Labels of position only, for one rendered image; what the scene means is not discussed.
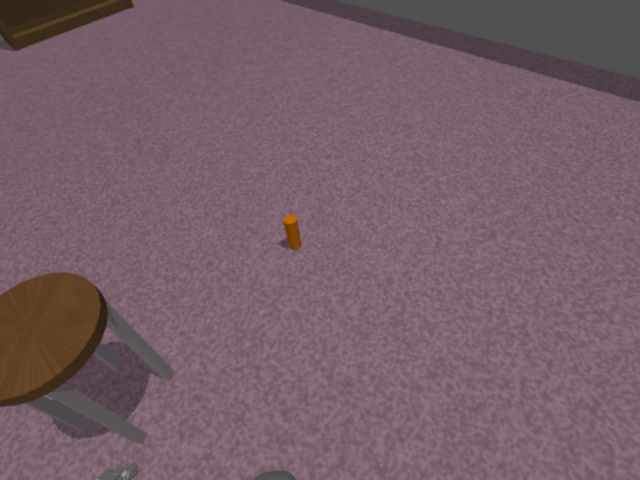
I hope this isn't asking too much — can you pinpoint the bookshelf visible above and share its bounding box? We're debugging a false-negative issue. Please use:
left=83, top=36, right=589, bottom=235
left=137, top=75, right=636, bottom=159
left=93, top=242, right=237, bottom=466
left=0, top=0, right=134, bottom=51

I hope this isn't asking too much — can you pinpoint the left robot hand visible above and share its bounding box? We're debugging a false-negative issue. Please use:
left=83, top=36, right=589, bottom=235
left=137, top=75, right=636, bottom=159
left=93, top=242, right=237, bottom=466
left=96, top=463, right=138, bottom=480

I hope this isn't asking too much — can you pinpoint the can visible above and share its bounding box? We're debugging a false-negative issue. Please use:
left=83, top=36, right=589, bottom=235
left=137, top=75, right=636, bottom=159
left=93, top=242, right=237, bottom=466
left=283, top=214, right=301, bottom=250

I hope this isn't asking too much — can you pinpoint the stool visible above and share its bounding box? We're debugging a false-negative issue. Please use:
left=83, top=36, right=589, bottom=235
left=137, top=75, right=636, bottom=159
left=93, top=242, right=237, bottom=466
left=0, top=272, right=175, bottom=444

